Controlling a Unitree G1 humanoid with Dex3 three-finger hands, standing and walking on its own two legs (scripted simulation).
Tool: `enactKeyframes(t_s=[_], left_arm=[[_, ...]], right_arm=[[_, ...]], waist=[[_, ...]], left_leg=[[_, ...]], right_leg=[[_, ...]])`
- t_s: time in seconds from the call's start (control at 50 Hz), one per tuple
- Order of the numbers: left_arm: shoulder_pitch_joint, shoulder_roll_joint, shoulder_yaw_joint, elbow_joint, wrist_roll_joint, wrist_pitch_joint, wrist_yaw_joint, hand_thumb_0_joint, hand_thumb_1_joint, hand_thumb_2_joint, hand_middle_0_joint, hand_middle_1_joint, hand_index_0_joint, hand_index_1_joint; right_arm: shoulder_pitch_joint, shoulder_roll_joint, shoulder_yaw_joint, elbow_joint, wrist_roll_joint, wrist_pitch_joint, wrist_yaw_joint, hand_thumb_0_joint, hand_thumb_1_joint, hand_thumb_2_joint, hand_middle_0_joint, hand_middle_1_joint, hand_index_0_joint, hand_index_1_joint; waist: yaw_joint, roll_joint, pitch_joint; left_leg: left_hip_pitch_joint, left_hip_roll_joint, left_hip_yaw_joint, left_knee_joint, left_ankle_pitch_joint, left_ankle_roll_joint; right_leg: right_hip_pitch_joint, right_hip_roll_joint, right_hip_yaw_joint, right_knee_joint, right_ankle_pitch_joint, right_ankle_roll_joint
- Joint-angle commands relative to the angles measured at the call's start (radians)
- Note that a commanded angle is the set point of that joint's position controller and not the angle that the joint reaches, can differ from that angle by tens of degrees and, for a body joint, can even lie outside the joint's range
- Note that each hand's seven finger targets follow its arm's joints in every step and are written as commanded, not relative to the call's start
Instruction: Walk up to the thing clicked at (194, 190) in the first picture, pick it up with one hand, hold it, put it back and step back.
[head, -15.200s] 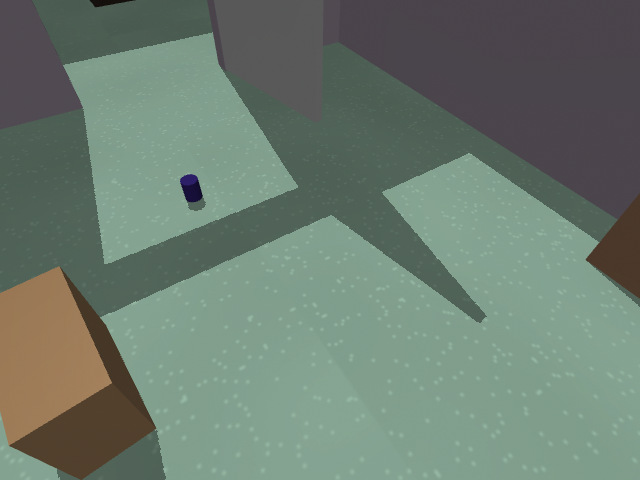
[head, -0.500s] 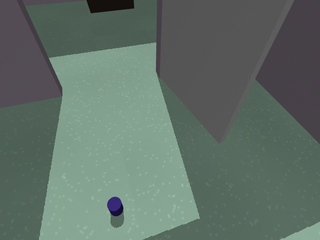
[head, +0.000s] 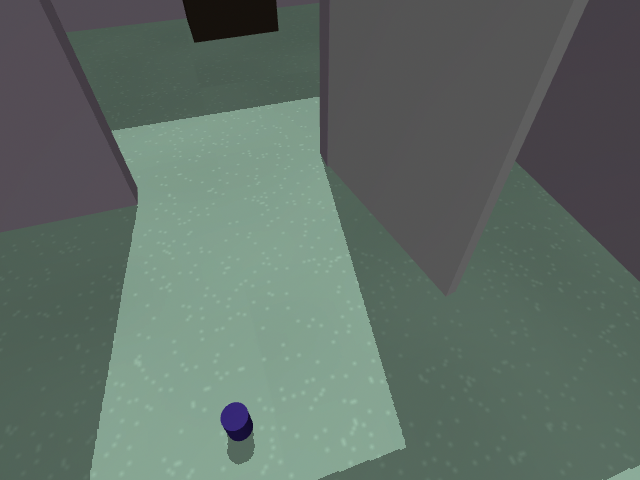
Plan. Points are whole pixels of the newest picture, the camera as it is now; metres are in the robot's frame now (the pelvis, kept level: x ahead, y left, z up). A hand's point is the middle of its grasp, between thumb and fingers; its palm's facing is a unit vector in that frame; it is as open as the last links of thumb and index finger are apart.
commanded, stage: walk up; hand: left
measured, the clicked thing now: (237, 421) +0.41 +0.25 -0.73
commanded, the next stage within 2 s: stand in 0.40 s
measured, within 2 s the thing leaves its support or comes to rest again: neither
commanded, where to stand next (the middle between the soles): +0.02 +0.02 m, yaw -1 degrees
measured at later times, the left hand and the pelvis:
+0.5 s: hand out of the picture +0.10 +0.25 -0.15, palm faces -0.01 -0.94 -0.34, open 7.4 cm; pelvis +0.00 +0.00 +0.00, yaw +0 degrees
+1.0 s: hand out of the picture +0.08 +0.25 -0.16, palm faces -0.04 -0.94 -0.35, open 7.4 cm; pelvis +0.01 +0.00 +0.00, yaw -1 degrees
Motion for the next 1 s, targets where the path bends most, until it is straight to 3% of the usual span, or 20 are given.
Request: enactKeyframes(t_s=[0.0,0.34,0.44,0.6,0.72,0.84,0.98], left_arm=[[-0.053,0.217,0.044,-0.064,-0.003,-0.024,0.016,0.0,0.9,0.9,-0.2,-0.3,-0.2,-0.3],[-0.074,0.211,0.046,-0.071,-0.006,-0.017,0.016,0.0,0.9,0.9,-0.2,-0.3,-0.2,-0.3],[-0.066,0.22,0.033,-0.079,-0.003,-0.023,0.016,0.0,0.9,0.9,-0.2,-0.3,-0.2,-0.3],[-0.047,0.221,0.022,-0.086,-0.004,-0.028,0.016,0.0,0.9,0.9,-0.2,-0.3,-0.2,-0.3],[-0.038,0.229,0.02,-0.085,-0.004,-0.025,0.017,0.0,0.9,0.9,-0.2,-0.3,-0.2,-0.3],[-0.029,0.228,0.013,-0.09,-0.004,-0.029,0.017,0.0,0.9,0.9,-0.2,-0.3,-0.2,-0.3],[-0.024,0.232,0.011,-0.091,-0.005,-0.027,0.019,0.0,0.9,0.9,-0.2,-0.3,-0.2,-0.3]], right_arm=[[-0.043,-0.197,-0.033,-0.067,-0.001,-0.021,-0.015,0.0,-0.9,-0.9,0.2,0.3,0.2,0.3],[-0.018,-0.2,-0.032,-0.066,-0.004,-0.021,-0.02,0.0,-0.9,-0.9,0.2,0.3,0.2,0.3],[-0.007,-0.206,-0.032,-0.072,-0.013,-0.022,-0.02,0.0,-0.9,-0.9,0.2,0.3,0.2,0.3],[-0.014,-0.208,-0.032,-0.081,-0.01,-0.023,-0.017,0.0,-0.9,-0.9,0.2,0.3,0.2,0.3],[-0.011,-0.21,-0.032,-0.08,-0.01,-0.02,-0.015,0.0,-0.9,-0.9,0.2,0.3,0.2,0.3],[-0.012,-0.215,-0.031,-0.08,-0.01,-0.022,-0.014,0.0,-0.9,-0.9,0.2,0.3,0.2,0.3],[0.0,-0.208,-0.028,-0.078,-0.009,-0.018,-0.015,0.0,-0.9,-0.9,0.2,0.3,0.2,0.3]], waist=[[0.001,-0.016,-0.062],[-0.001,-0.017,-0.07],[-0.007,-0.017,-0.065],[-0.005,-0.014,-0.07],[-0.003,-0.009,-0.049],[-0.004,-0.01,-0.073],[-0.006,-0.022,-0.066]], left_leg=[[-0.045,0.094,-0.053,-0.053,0.112,0.047],[-0.051,0.092,-0.053,-0.051,0.161,0.047],[-0.032,0.1,-0.048,-0.06,0.123,0.04],[-0.015,0.104,-0.044,-0.061,0.149,0.044],[-0.038,0.099,-0.048,-0.076,0.082,0.041],[-0.013,0.104,-0.043,-0.058,0.144,0.044],[-0.02,0.101,-0.039,-0.061,0.137,0.042]], right_leg=[[0.046,-0.102,0.087,-0.05,0.065,-0.036],[0.067,-0.098,0.08,-0.025,0.116,-0.035],[0.05,-0.107,0.097,-0.04,0.089,-0.036],[0.048,-0.105,0.096,-0.036,0.126,-0.035],[0.032,-0.101,0.099,-0.042,0.041,-0.036],[0.044,-0.106,0.101,-0.032,0.133,-0.037],[0.041,-0.105,0.099,-0.029,0.119,-0.038]])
